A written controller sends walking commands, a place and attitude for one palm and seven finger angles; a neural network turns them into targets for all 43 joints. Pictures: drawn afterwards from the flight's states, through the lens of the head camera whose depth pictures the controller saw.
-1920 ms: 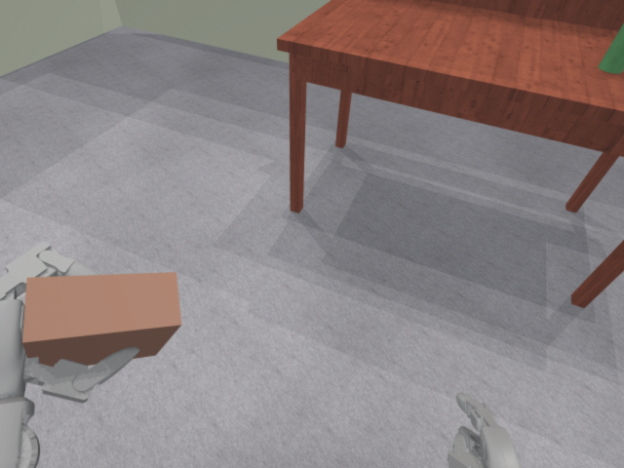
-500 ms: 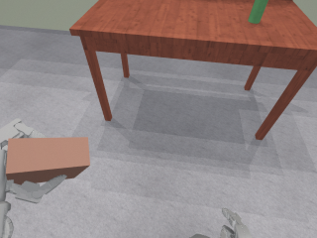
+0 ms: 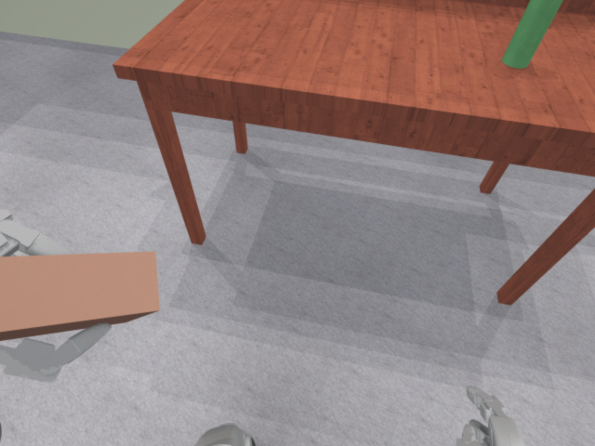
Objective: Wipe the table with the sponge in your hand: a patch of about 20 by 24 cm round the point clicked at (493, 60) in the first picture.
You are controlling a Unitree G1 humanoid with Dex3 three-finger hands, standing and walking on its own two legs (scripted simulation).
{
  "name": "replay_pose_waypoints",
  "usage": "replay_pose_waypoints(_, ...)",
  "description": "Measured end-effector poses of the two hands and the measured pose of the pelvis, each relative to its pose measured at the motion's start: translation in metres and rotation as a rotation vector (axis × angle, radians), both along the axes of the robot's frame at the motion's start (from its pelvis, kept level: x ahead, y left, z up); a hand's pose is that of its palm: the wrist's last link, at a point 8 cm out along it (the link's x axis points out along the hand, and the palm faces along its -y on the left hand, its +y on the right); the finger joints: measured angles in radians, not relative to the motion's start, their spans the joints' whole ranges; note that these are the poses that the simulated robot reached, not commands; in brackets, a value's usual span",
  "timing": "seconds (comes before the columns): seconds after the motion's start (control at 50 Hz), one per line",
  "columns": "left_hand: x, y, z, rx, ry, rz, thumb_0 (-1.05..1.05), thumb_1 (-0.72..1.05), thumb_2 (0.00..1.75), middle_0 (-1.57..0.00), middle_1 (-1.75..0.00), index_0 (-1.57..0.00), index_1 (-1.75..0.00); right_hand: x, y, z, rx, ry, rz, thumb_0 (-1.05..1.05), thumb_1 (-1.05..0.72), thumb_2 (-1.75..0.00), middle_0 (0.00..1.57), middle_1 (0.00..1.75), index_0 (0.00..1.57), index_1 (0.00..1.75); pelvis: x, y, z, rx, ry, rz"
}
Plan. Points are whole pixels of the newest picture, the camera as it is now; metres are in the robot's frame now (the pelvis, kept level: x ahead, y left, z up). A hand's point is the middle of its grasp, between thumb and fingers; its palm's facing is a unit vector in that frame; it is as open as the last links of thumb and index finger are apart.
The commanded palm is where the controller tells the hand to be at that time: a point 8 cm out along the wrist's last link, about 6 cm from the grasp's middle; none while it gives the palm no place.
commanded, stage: walk to a spot facing it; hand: left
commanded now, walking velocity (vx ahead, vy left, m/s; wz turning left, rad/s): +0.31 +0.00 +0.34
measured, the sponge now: (94, 295) +0.22 +0.21 +0.17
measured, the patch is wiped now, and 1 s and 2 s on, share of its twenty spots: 0.00 0.00 0.00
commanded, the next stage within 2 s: turn to face it in 0.28 s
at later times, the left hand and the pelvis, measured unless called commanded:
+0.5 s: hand (98, 221) +0.31 +0.24 +0.17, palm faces +0.56 -0.69 -0.46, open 9.6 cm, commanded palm +0.26 +0.26 +0.18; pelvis +0.12 -0.04 -0.01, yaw +5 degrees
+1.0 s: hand (192, 146) +0.43 +0.17 +0.18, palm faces +0.22 -0.88 -0.43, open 9.6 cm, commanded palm +0.38 +0.21 +0.18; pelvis +0.16 -0.03 +0.01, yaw -13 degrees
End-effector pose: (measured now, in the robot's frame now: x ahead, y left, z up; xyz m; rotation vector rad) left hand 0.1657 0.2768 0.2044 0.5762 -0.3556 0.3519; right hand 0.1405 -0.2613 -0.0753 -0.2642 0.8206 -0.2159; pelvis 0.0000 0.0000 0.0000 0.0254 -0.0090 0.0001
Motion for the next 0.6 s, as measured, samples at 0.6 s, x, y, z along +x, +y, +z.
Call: replay_pose_waypoints(0.6,0.139,-0.035,-0.039,-0.152,0.137,0.149,-0.01,-0.44,0.98,-0.81,-1.32,-0.81,-1.32,0.178,-0.002,-0.023,0.103,-0.015,0.141,0.02,-0.90,-0.90,0.20,0.30,0.20,0.30,0.140,-0.043,0.000,-0.003,-0.007,0.052)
